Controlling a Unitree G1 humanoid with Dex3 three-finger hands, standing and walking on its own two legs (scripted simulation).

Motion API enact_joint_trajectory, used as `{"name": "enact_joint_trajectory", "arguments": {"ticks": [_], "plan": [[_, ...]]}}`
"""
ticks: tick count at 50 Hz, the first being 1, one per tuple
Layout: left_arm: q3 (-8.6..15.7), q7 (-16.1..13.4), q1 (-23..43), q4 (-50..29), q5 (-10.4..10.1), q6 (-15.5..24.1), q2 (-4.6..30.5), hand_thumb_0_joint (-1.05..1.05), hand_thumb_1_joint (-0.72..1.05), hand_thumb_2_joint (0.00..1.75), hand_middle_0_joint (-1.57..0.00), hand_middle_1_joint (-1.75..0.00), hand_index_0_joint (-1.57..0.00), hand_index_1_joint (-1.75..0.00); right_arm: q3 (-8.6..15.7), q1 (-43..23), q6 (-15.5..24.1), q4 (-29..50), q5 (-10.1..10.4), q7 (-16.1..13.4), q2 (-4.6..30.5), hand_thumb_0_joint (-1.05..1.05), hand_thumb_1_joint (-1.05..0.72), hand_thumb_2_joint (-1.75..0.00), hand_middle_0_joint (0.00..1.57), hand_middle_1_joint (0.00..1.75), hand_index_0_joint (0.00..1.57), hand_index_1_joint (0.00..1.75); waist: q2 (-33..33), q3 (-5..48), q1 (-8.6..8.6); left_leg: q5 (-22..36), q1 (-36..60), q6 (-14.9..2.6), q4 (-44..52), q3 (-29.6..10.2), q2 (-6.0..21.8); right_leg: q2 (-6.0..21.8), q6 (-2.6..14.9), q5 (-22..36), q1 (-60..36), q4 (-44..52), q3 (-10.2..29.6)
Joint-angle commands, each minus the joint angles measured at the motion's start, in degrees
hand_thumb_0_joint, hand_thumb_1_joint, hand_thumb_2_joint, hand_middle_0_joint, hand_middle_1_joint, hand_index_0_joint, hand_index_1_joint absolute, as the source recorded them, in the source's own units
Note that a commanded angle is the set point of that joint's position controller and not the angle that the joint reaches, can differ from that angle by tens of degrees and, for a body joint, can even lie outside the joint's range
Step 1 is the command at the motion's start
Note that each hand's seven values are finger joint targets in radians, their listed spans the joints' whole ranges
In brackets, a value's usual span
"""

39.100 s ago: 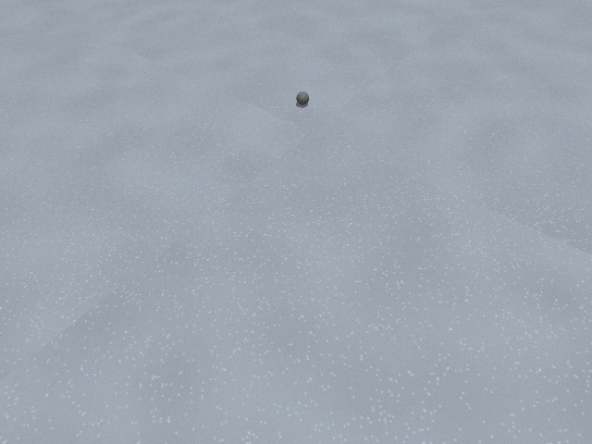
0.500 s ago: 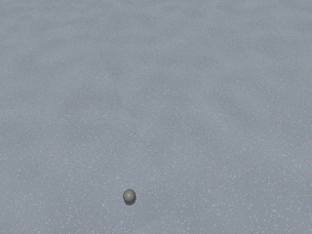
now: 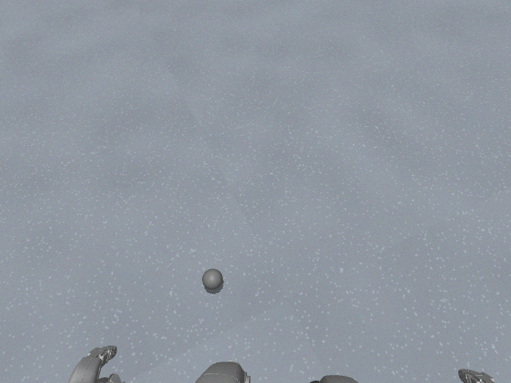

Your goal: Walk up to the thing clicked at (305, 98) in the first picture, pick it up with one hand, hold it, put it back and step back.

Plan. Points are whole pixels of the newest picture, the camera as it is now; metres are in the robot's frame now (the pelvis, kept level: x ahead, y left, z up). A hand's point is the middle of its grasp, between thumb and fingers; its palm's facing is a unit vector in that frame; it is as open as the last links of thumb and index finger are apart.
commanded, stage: step back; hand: left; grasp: from above
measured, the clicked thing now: (212, 279) +0.47 +0.24 -0.73
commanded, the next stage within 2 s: none
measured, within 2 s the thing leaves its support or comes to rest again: neither
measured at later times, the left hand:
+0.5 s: hand out of the picture +0.00 +0.25 -0.16, palm faces -0.07 -0.92 -0.39, open 7.4 cm
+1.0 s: hand out of the picture -0.11 +0.28 -0.15, palm faces +0.02 -0.94 -0.34, open 7.4 cm
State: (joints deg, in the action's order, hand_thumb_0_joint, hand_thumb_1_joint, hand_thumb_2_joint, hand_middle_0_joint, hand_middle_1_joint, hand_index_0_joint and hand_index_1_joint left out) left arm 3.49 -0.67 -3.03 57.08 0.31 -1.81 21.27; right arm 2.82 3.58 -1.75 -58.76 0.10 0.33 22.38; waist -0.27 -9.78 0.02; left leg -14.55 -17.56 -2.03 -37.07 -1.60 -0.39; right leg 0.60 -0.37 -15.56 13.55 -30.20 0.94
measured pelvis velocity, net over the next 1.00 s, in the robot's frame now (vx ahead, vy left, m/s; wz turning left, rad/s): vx -0.23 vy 0.02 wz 0.00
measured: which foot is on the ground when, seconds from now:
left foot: down 0.00-0.46, up 0.48-0.78, down 0.80-1.00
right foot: down 0.00-0.06, up 0.08-0.42, down 0.44-0.84, up 0.86-1.00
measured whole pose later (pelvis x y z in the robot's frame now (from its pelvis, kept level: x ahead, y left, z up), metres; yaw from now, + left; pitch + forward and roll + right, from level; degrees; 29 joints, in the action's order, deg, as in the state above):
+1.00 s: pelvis -0.23 +0.02 +0.00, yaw +0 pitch -2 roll -2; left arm 4.5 -1.0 -7.2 46.9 0.1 -4.1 22.0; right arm 1.9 10.0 -1.5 -50.7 -1.8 -0.2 19.7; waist 2.1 -9.2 -0.1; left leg -16.6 -13.7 -2.0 -32.2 -2.0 -0.6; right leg -7.4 1.1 -28.5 27.1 -66.8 9.1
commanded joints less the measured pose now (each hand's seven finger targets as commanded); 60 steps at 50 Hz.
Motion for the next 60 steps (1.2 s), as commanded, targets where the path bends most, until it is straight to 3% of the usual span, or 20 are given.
{"name": "enact_joint_trajectory", "arguments": {"ticks": [1, 3, 4, 9, 17, 21, 22, 23, 24, 25, 29, 34, 39, 40, 41, 42, 43, 47, 55, 60], "plan": [[2.8, -0.8, 3.3, -7.6, 0.1, 0.0, 13.4, 0.00, 0.90, 0.90, -0.20, -0.30, -0.20, -0.30, 3.2, 6.5, 0.6, 3.8, -0.7, -0.5, 11.3, 0.00, -0.90, -0.90, 0.20, 0.30, 0.20, 0.30, 2.3, 13.8, 2.05, 21.5, 8.3, -3.64, 4.3, -5.2, 5.6, 6.9, 7.42, 16.9, 3.2, -7.0, 4.4], [2.1, -1.4, 1.6, -8.4, 0.0, -0.8, 9.7, 0.00, 0.90, 0.90, -0.20, -0.30, -0.20, -0.30, 4.5, 5.5, 1.2, 5.2, -1.4, -0.4, 16.7, 0.00, -0.90, -0.90, 0.20, 0.30, 0.20, 0.30, -11.3, 12.3, 2.20, 34.7, 8.4, -11.23, 17.6, -23.0, 19.5, -6.9, 2.73, -19.1, 9.2, -25.3, 3.9], [2.2, -1.7, 0.2, -7.9, 0.4, -1.2, 10.1, 0.00, 0.90, 0.90, -0.20, -0.30, -0.20, -0.30, 4.6, 5.5, 1.5, 5.4, -2.0, -0.8, 16.7, 0.00, -0.90, -0.90, 0.20, 0.30, 0.20, 0.30, -7.7, 11.8, 1.65, 34.4, 8.3, -12.31, 16.4, -23.6, 20.4, -6.8, 2.71, -22.2, 10.2, -31.9, 8.5], [2.6, -1.4, -5.9, -7.0, -0.1, -1.3, 11.5, 0.00, 0.90, 0.90, -0.20, -0.30, -0.20, -0.30, 3.8, 0.1, 1.9, 9.7, -1.8, -2.0, 13.5, 0.00, -0.90, -0.90, 0.20, 0.30, 0.20, 0.30, -7.1, 13.6, -1.31, 31.5, 11.2, -10.76, 11.6, -12.4, 14.9, -6.4, 1.57, -14.2, 14.3, -40.7, 10.6], [3.6, -0.6, -6.1, -10.1, 0.5, -0.1, 10.8, 0.00, 0.90, 0.90, -0.20, -0.30, -0.20, -0.30, 3.8, 4.0, 1.3, 11.8, -1.8, -2.0, 13.8, 0.00, -0.90, -0.90, 0.20, 0.30, 0.20, 0.30, -8.7, 13.6, 1.48, 27.2, 13.0, -12.08, 9.0, -10.5, 15.3, -2.4, -1.17, -13.9, 8.4, -17.9, 3.7], [4.3, -0.2, -13.8, -6.7, 1.2, 0.8, 10.6, 0.00, 0.90, 0.90, -0.20, -0.30, -0.20, -0.30, 3.6, 1.1, 0.1, 12.8, -0.9, -1.4, 14.5, 0.00, -0.90, -0.90, 0.20, 0.30, 0.20, 0.30, -8.7, 15.8, -1.80, 16.1, 3.5, -7.08, 3.8, -8.1, 12.1, -2.3, 1.78, 1.6, -6.2, 4.6, 0.2], [4.8, -0.3, -13.9, -7.2, 2.0, 1.1, 12.7, 0.00, 0.90, 0.90, -0.20, -0.30, -0.20, -0.30, 3.0, 1.3, -0.1, 12.9, -0.3, -1.3, 12.5, 0.00, -0.90, -0.90, 0.20, 0.30, 0.20, 0.30, -3.6, 15.3, -1.96, 8.0, -3.5, -3.63, -0.3, -6.5, 8.7, 2.2, 3.43, 3.5, -9.2, 7.1, 7.8], [6.1, -0.3, -11.8, -8.4, 2.2, 1.3, 17.6, 0.00, 0.90, 0.90, -0.20, -0.30, -0.20, -0.30, 2.3, 1.3, -0.3, 13.5, -0.1, -1.3, 9.2, 0.00, -0.90, -0.90, 0.20, 0.30, 0.20, 0.30, 11.6, 11.4, -1.37, -11.3, -15.1, 0.59, -10.5, -2.4, -2.3, 12.8, 7.90, 3.2, -8.4, 11.3, 24.8], [6.6, -0.1, -7.4, -11.2, 2.1, 1.0, 21.8, 0.00, 0.90, 0.90, -0.20, -0.30, -0.20, -0.30, 3.0, 0.4, -0.8, 13.4, -0.4, -2.2, 10.2, 0.00, -0.90, -0.90, 0.20, 0.30, 0.20, 0.30, 13.8, 8.1, -3.16, -22.0, -10.6, 2.08, -24.1, -5.3, -6.0, 22.1, 17.21, 1.9, 6.7, 14.8, 31.5], [6.4, -0.5, -3.0, -12.9, 2.2, 1.2, 21.1, 0.00, 0.90, 0.90, -0.20, -0.30, -0.20, -0.30, 3.9, 1.3, -0.9, 12.3, -0.9, -2.5, 11.9, 0.00, -0.90, -0.90, 0.20, 0.30, 0.20, 0.30, 14.0, 4.0, -1.89, -20.2, -6.6, 2.29, -31.0, -7.6, -4.0, 23.4, 18.52, 0.5, 15.4, 16.7, 33.6], [5.1, -0.6, 3.0, -15.0, 1.7, 1.5, 13.5, 0.00, 0.90, 0.90, -0.20, -0.30, -0.20, -0.30, 2.9, 9.0, -0.3, 8.7, 0.4, -1.9, 11.0, 0.00, -0.90, -0.90, 0.20, 0.30, 0.20, 0.30, 8.8, 5.0, 3.08, -10.3, -9.0, 3.04, -34.0, -8.5, -8.2, 9.7, 9.93, 12.6, 6.6, 9.7, 11.1], [4.7, -1.4, -6.1, -14.5, 1.9, 1.1, 11.5, 0.00, 0.90, 0.90, -0.20, -0.30, -0.20, -0.30, 2.0, 6.3, 0.5, 11.2, -0.1, -2.0, 10.1, 0.00, -0.90, -0.90, 0.20, 0.30, 0.20, 0.30, 8.8, 11.1, -2.89, -15.8, -11.7, 4.01, -16.6, -4.6, -4.6, 12.2, 12.66, 23.1, -12.9, 3.8, 11.6], [4.1, -1.0, -5.2, -15.7, 0.4, -0.4, 13.7, 0.00, 0.90, 0.90, -0.20, -0.30, -0.20, -0.30, 2.5, 12.4, 1.3, 9.4, -1.2, -1.9, 9.3, 0.00, -0.90, -0.90, 0.20, 0.30, 0.20, 0.30, 10.9, 15.7, -0.12, -0.7, 2.9, 1.57, 14.2, 1.1, -1.3, 11.3, 9.47, 29.5, -11.2, -5.6, 9.8], [3.6, -0.9, -5.2, -16.3, 0.3, -0.8, 12.9, 0.00, 0.90, 0.90, -0.20, -0.30, -0.20, -0.30, 3.2, 12.2, 1.5, 9.8, -1.7, -1.8, 10.7, 0.00, -0.90, -0.90, 0.20, 0.30, 0.20, 0.30, 7.7, 15.0, 0.00, 8.3, 7.5, 0.50, 16.2, -3.1, 1.0, 9.0, 6.44, 23.4, -4.3, -6.8, 8.5], [3.1, -0.7, -5.9, -16.9, 0.1, -0.9, 10.9, 0.00, 0.90, 0.90, -0.20, -0.30, -0.20, -0.30, 4.4, 11.5, 1.5, 10.4, -2.5, -1.7, 14.8, 0.00, -0.90, -0.90, 0.20, 0.30, 0.20, 0.30, -2.5, 15.6, -0.61, 17.0, 12.7, -2.61, 15.7, -16.0, 10.8, 3.2, 3.24, 10.6, 5.3, -13.3, 4.4], [3.2, -1.0, -3.2, -17.5, -0.2, -0.7, 10.2, 0.00, 0.90, 0.90, -0.20, -0.30, -0.20, -0.30, 4.9, 8.3, 1.4, 11.7, -2.7, -1.2, 18.7, 0.00, -0.90, -0.90, 0.20, 0.30, 0.20, 0.30, -11.8, 12.9, 0.13, 26.0, 13.0, -8.99, 16.6, -25.1, 19.0, -5.9, 1.26, -16.6, 14.9, -21.4, 0.1], [4.2, -1.9, 0.6, -17.8, 0.8, -0.7, 11.6, 0.00, 0.90, 0.90, -0.20, -0.30, -0.20, -0.30, 5.4, 8.8, 1.4, 12.4, -2.7, -1.2, 20.9, 0.00, -0.90, -0.90, 0.20, 0.30, 0.20, 0.30, -13.0, 11.8, 3.94, 28.1, 5.0, -14.85, 16.2, -28.3, 23.1, -5.7, 0.69, -23.6, 12.0, -31.3, 7.7], [3.8, -1.3, -5.9, -14.6, -0.5, -1.0, 10.8, 0.00, 0.90, 0.90, -0.20, -0.30, -0.20, -0.30, 3.3, 1.7, 1.5, 13.5, -2.4, -2.2, 12.6, 0.00, -0.90, -0.90, 0.20, 0.30, 0.20, 0.30, -6.3, 8.3, -2.28, 33.0, 8.0, -7.26, 12.4, -9.2, 11.7, -8.0, 2.20, -12.5, 16.8, -41.1, 10.6], [4.0, -1.1, -6.0, -14.7, 0.7, 0.0, 10.6, 0.00, 0.90, 0.90, -0.20, -0.30, -0.20, -0.30, 4.2, 6.9, 1.2, 14.7, -1.7, -2.3, 13.2, 0.00, -0.90, -0.90, 0.20, 0.30, 0.20, 0.30, -8.8, 11.1, 2.45, 32.4, 15.2, -13.54, 9.1, -11.8, 16.0, -4.2, -1.72, -14.9, 12.7, -25.9, 5.5], [4.2, -0.4, -14.0, -10.5, 1.2, 1.0, 10.0, 0.00, 0.90, 0.90, -0.20, -0.30, -0.20, -0.30, 4.4, 1.1, -0.1, 16.6, -1.1, -1.7, 14.2, 0.00, -0.90, -0.90, 0.20, 0.30, 0.20, 0.30, -9.4, 15.7, -1.59, 18.9, 7.1, -8.14, 3.8, -8.4, 12.6, -2.0, 1.06, 0.4, -3.4, 3.4, 0.1]]}}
